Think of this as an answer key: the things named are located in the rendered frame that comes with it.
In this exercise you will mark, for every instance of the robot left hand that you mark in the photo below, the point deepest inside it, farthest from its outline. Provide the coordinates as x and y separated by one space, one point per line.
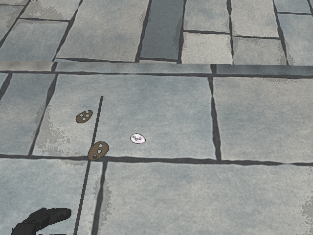
41 219

